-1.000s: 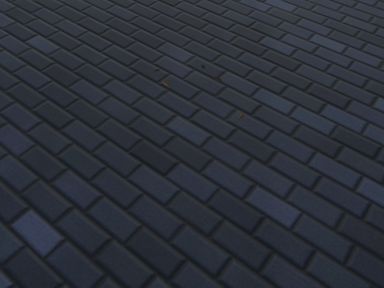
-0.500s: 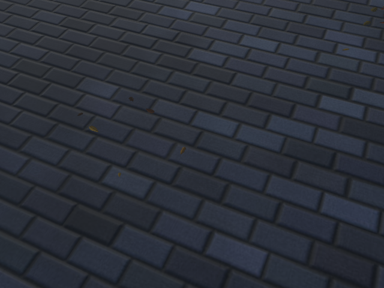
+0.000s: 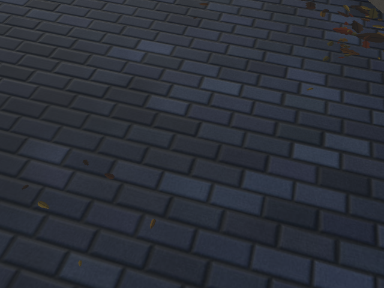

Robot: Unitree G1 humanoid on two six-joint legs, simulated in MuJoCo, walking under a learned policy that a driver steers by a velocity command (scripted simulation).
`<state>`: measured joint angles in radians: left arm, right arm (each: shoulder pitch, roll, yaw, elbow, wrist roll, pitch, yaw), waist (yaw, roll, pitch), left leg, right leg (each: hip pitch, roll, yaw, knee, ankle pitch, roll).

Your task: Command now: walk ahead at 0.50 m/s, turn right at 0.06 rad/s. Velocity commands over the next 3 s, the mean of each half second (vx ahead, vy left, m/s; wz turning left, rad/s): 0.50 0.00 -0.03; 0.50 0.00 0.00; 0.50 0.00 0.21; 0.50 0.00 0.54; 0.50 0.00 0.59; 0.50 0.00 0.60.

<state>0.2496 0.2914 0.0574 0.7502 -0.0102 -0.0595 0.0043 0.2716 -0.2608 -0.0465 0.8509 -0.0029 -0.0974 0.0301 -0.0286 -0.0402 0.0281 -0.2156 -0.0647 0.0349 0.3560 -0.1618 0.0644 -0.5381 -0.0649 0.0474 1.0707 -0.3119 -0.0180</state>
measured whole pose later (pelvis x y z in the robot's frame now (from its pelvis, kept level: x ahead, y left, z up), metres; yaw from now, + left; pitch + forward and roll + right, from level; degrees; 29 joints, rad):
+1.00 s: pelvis +0.56 +0.00 +0.00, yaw +0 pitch +1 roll +0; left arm 0.28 0.30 0.05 0.86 -0.02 -0.07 0.00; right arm 0.20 -0.27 -0.05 0.85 -0.01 -0.08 0.03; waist -0.01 -0.03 0.03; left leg -0.30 -0.04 0.05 0.43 -0.15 0.06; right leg -0.46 -0.06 0.02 1.12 -0.34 -0.03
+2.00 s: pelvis +1.08 +0.07 -0.02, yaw +26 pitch +1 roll -1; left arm 0.18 0.29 0.07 0.86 -0.02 -0.11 0.00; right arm 0.20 -0.29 -0.09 0.74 0.02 -0.04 0.03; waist 0.00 -0.01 0.07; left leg -0.39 -0.07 0.02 0.56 -0.19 0.10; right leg -0.36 -0.06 0.01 1.20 -0.42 0.00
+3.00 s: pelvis +1.49 +0.41 -0.02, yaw +62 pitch +1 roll -1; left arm 0.21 0.32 0.06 0.81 -0.02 -0.10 -0.01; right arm 0.19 -0.30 -0.07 0.62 0.02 -0.04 0.04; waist 0.02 -0.01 0.08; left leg -0.41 -0.07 0.01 0.57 -0.18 0.09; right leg -0.35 -0.06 0.01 1.19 -0.42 0.01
